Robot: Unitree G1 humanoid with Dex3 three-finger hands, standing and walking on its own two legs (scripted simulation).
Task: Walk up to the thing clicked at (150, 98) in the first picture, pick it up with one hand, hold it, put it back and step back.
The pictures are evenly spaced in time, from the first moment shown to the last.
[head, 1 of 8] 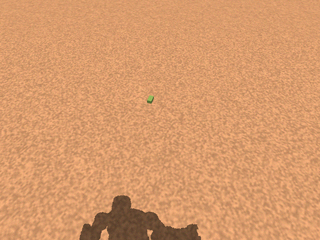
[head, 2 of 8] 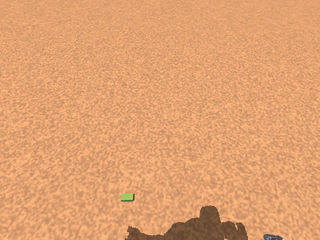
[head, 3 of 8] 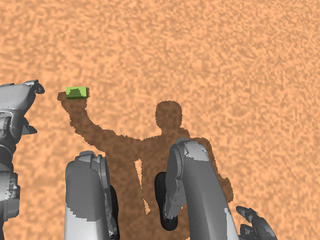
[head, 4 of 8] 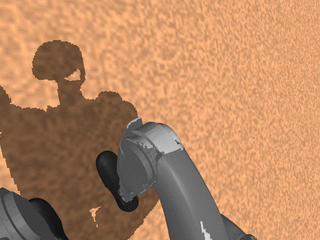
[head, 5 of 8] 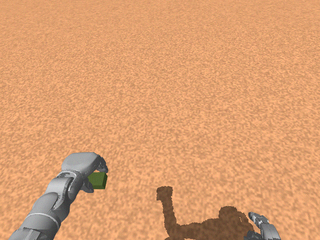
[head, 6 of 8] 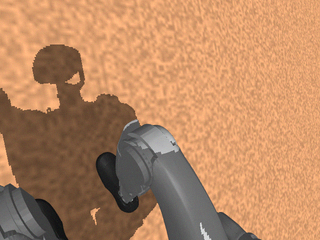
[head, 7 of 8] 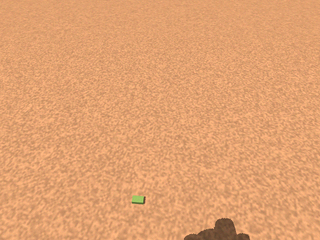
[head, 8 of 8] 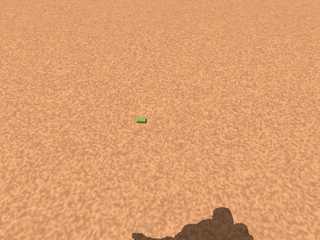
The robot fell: no
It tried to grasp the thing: yes
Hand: left
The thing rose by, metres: 0.69
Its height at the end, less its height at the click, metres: +0.00
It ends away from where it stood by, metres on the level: 0.01
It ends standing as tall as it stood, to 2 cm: yes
